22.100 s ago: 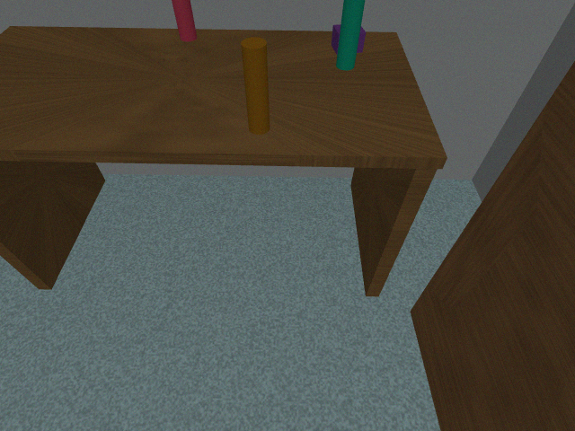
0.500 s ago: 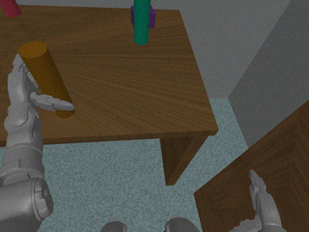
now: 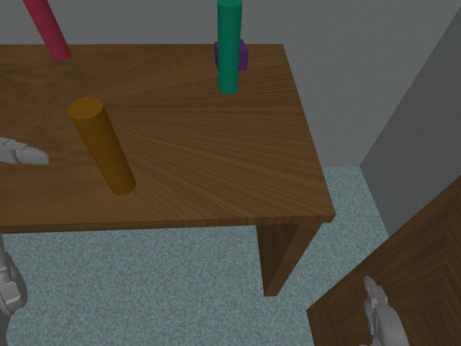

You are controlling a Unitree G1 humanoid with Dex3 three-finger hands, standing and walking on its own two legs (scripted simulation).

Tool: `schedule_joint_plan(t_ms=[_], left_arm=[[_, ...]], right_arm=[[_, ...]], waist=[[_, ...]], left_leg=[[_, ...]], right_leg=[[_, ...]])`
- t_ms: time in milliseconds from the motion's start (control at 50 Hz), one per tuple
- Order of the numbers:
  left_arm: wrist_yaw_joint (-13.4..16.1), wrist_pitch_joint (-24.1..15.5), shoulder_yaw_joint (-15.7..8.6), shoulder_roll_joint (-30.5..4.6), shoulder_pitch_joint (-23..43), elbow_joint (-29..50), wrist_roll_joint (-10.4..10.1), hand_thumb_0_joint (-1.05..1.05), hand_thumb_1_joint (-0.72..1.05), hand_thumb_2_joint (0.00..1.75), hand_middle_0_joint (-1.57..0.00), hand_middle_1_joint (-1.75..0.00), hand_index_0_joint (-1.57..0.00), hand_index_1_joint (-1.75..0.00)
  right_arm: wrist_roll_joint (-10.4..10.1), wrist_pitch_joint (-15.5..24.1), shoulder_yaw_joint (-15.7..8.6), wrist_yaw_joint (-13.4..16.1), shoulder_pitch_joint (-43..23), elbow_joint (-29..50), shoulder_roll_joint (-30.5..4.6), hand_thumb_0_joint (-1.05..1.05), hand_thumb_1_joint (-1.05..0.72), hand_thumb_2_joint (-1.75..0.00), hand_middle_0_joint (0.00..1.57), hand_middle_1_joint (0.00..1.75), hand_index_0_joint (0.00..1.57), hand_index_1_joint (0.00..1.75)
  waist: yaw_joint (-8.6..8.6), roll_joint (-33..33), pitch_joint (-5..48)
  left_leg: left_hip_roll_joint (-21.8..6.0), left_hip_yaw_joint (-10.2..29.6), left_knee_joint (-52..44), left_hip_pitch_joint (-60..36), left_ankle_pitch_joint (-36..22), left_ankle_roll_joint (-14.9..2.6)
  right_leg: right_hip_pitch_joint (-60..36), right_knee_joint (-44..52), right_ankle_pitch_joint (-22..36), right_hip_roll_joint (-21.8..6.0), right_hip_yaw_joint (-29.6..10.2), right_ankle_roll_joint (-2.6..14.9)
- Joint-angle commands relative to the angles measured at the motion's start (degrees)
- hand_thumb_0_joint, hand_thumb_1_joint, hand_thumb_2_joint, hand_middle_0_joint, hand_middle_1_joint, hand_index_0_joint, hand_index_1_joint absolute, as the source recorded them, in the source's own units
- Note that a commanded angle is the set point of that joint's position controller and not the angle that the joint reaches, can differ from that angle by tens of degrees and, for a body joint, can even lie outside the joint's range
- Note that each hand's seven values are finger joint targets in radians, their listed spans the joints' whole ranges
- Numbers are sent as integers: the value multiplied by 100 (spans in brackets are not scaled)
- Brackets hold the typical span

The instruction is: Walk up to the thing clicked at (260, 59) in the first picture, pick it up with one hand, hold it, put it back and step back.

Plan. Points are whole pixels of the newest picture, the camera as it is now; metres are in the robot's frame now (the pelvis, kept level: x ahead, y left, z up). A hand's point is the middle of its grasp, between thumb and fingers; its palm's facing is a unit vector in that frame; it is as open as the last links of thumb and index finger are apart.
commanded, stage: sink last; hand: left
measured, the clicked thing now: (107, 153) +0.43 +0.22 +0.08
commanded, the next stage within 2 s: home in 0.98 s
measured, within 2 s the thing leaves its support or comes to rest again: neither
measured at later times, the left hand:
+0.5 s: hand (6, 243) +0.24 +0.27 +0.14, palm faces +0.40 -0.84 -0.37, open 17.4 cm
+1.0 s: hand (3, 301) +0.17 +0.25 +0.14, palm faces +0.40 -0.81 -0.43, open 17.5 cm
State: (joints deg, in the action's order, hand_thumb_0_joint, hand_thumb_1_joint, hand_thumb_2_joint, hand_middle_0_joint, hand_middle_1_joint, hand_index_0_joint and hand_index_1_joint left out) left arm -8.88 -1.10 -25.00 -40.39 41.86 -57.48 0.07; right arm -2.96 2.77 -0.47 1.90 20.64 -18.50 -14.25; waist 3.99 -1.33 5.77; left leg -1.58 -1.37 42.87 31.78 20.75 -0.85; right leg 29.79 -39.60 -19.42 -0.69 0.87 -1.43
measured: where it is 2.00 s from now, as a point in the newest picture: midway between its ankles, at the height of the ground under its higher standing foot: outside the picture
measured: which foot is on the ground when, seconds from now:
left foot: down 0.00-1.00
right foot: down 0.00-1.00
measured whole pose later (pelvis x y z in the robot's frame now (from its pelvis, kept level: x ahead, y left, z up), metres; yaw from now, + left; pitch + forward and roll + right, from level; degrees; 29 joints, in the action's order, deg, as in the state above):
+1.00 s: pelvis -0.01 -0.02 +0.02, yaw +2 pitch -3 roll +0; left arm 1.5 -14.2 -19.4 -19.3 -26.8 12.7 -2.8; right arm -1.4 6.7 -7.0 3.5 18.0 -30.8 -11.7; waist -3.5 -2.3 -1.5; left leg -0.5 0.1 29.2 11.9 14.7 0.6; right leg 11.1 -30.2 -16.5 -1.5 2.6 0.0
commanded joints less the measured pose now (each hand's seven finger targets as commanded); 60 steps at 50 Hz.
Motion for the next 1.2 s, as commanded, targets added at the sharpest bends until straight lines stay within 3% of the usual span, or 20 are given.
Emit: schedule_joint_plan(t_ms=[0, 40, 80, 120, 180, 220, 300, 320, 360, 400, 460, 520, 580, 680, 720, 780, 920, 1000, 1040, 1180], left_arm=[[380, -394, -296, -1909, 1637, 1572, -16, 0, -58, 3, -6, -3, -5, -3], [503, -402, -336, -1849, 1341, 1981, -23, 0, -57, 2, -6, -2, -5, -3], [560, -420, -64, -1293, 861, 2434, -70, 0, -56, 2, -6, -3, -5, -3], [673, -428, -46, -1075, 225, 3041, -149, 0, -55, 2, -5, -2, -5, -3], [818, -448, 7, -737, -625, 4355, -221, 0, -54, 1, -5, -3, -5, -3], [946, -471, -231, -732, -1571, 5177, -302, 0, -54, 1, -6, -3, -6, -3], [1135, -558, -350, -307, -3015, 6990, -432, 0, -52, 0, -5, -4, -6, -3], [1191, -561, -484, -277, -3533, 7086, -454, 0, -52, 0, -5, -4, -6, -3], [1215, -641, -274, 176, -3987, 7731, -474, 0, -52, 1, -5, -4, -6, -4], [1235, -712, -152, 453, -4621, 8140, -490, 0, -52, 1, -5, -4, -6, -4], [1195, -886, 101, 847, -5415, 8787, -473, 0, -53, 1, -5, -4, -5, -4], [1220, -1029, -28, 775, -6210, 9159, -447, 0, -52, 2, -5, -4, -5, -4], [1214, -1130, -136, 837, -6725, 9133, -445, 0, -52, 1, -5, -5, -5, -4], [1156, -1311, -108, 1016, -6536, 8643, -419, 0, -52, 2, -4, -5, -5, -4], [1150, -1400, -235, 902, -6635, 8496, -409, 0, -52, 2, -4, -4, -5, -4], [1126, -1540, -84, 1024, -6545, 8511, -378, 0, -53, 2, -5, -5, -5, -5], [1216, -1745, -320, 758, -6267, 8341, -347, 0, -56, 3, -6, -5, -5, -5], [1222, -1822, -323, 836, -6516, 8028, -347, 0, -58, 4, -6, -5, -6, -6], [1202, -1843, -197, 947, -6475, 7827, -347, 0, -60, 5, -6, -5, -5, -6], [1091, -1895, 363, 1460, -6513, 7426, -326, 0, -61, 1, -4, -4, -4, -4]], right_arm=[[-12, 386, -338, -10, -337, 710, -652, 0, 55, -6, 5, 5, 5, 5], [-18, 455, -575, -10, -351, 932, -921, 0, 55, -6, 5, 5, 5, 5], [-10, 486, -222, -77, -209, 644, -533, 0, 55, -6, 5, 5, 5, 5], [-13, 492, -456, -68, -130, 340, -651, 0, 55, -5, 5, 5, 5, 5], [-23, 547, -396, -62, -321, 648, -624, 0, 56, -5, 5, 5, 5, 5], [-36, 520, -737, 14, -61, 413, -909, 0, 55, -5, 5, 5, 5, 5], [-39, 460, -845, 83, -191, 420, -848, 0, 55, -5, 5, 5, 5, 5], [-48, 442, -939, 118, -202, 419, -909, 0, 55, -5, 5, 5, 5, 5], [-26, 406, -719, 111, -100, 195, -549, 0, 55, -5, 5, 5, 5, 5], [-7, 393, -893, 162, -178, 307, -640, 0, 55, -5, 5, 5, 5, 5], [32, 413, -613, 103, -246, 200, -303, 0, 55, -5, 6, 5, 5, 5], [61, 437, -733, 126, -441, 225, -405, 0, 55, -5, 6, 5, 5, 5], [107, 447, -1134, 172, -355, 142, -687, 0, 55, -5, 6, 5, 5, 5], [111, 535, -1156, 196, -498, 109, -630, 0, 55, -5, 6, 5, 5, 5], [111, 549, -941, 189, -294, -75, -371, 0, 55, -5, 6, 5, 5, 5], [125, 639, -668, 163, -478, -214, -110, 0, 54, -5, 6, 5, 5, 5], [190, 773, -1149, 225, -835, -238, -784, 0, 52, -6, 6, 5, 5, 5], [162, 778, -981, 182, -782, -425, -521, 0, 50, -6, 6, 5, 5, 5], [160, 815, -1075, 191, -852, -246, -643, 0, 49, -6, 6, 5, 5, 5], [128, 859, -339, 72, -1057, -478, 47, 0, 1, -47, 13, 18, 13, 18]], waist=[[-345, -770, 1810], [-320, -851, 2039], [-414, -952, 1704], [-463, -944, 1480], [-484, -747, 1533], [-505, -710, 1387], [-583, -541, 993], [-583, -442, 816], [-585, -426, 445], [-535, -411, 424], [-615, -305, 302], [-704, -340, 65], [-617, -197, -147], [-565, 289, -627], [-651, 284, -642], [-775, -32, -536], [-745, -63, -378], [-833, -38, -528], [-716, 76, -612], [-795, 165, -638]], left_leg=[[29, 83, -629, -1507, -2272, 141], [-17, 100, -701, -1828, -2351, 190], [-71, 144, -783, -1877, -2584, 235], [-58, 138, -841, -1896, -2455, 228], [-17, 91, -967, -1950, -2194, 197], [-25, 94, -1021, -2053, -2369, 209], [34, 38, -1148, -1927, -2213, 166], [65, 9, -1178, -1885, -2094, 143], [73, -14, -1268, -1795, -1852, 117], [93, -54, -1284, -1886, -1896, 101], [100, -48, -1269, -1909, -2067, 74], [141, -67, -1333, -1810, -1790, 51], [157, -50, -1420, -1796, -1568, 31], [195, -50, -1619, -1828, -898, -28], [247, -99, -1631, -1800, -814, -61], [280, -114, -1737, -1829, -795, -53], [261, -50, -1908, -2054, -960, -18], [256, -52, -1966, -2061, -1176, -4], [269, -80, -2010, -2127, -1058, -23], [233, -59, -2110, -2131, -1183, -48]], right_leg=[[-701, 453, 1583, 117, 211, 248], [-756, 508, 1564, 133, 249, 271], [-703, 535, 1558, 180, 321, 294], [-650, 635, 1439, 172, 330, 294], [-986, 731, 1485, 154, 326, 271], [-1109, 774, 1581, 164, 362, 269], [-1409, 866, 1653, 140, 314, 254], [-1428, 925, 1625, 124, 287, 235], [-1405, 965, 1456, 118, 268, 228], [-1446, 987, 1549, 94, 246, 219], [-1567, 950, 1714, 82, 264, 206], [-1559, 1059, 1485, 50, 246, 203], [-1544, 1140, 1294, 43, 255, 188], [-1331, 1429, 656, -1, 219, 132], [-1381, 1530, 576, -65, 172, 107], [-1506, 1527, 564, -92, 166, 127], [-1748, 1621, 689, -55, 202, 159], [-1880, 1674, 866, -53, 238, 158], [-1831, 1782, 777, -74, 200, 132], [-1975, 1830, 908, -43, 257, 121]])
